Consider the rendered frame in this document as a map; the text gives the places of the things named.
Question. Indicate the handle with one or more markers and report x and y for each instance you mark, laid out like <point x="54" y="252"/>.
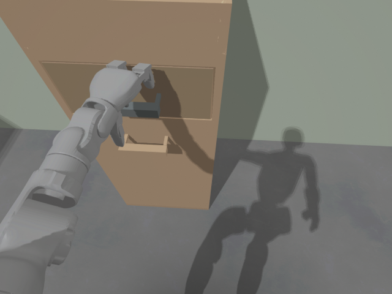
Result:
<point x="143" y="150"/>
<point x="143" y="109"/>

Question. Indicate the robot left hand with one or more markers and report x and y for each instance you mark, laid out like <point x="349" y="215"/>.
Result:
<point x="119" y="86"/>

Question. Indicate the drawer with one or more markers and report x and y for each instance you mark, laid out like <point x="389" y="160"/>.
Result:
<point x="185" y="90"/>

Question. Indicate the left robot upper arm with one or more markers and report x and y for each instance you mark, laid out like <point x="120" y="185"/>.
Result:
<point x="39" y="235"/>

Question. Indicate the robot left forearm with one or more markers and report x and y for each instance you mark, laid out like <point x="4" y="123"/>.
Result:
<point x="59" y="179"/>

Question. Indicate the cabinet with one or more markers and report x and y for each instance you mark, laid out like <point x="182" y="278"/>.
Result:
<point x="156" y="32"/>

